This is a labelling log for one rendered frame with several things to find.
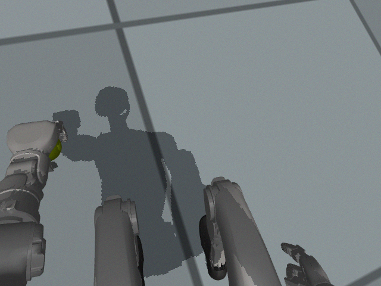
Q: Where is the right robot hand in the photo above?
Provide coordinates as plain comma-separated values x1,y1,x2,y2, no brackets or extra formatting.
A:
281,243,331,286

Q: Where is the left robot hand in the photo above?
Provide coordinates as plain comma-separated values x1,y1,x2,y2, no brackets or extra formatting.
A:
7,120,68,172

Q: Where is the left robot arm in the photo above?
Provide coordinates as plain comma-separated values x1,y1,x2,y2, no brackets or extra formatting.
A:
0,150,49,286

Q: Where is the right robot foot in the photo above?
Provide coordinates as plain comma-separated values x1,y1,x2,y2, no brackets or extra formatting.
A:
199,215,227,280

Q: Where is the ball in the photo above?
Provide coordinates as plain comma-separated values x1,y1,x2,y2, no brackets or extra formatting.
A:
49,139,62,161

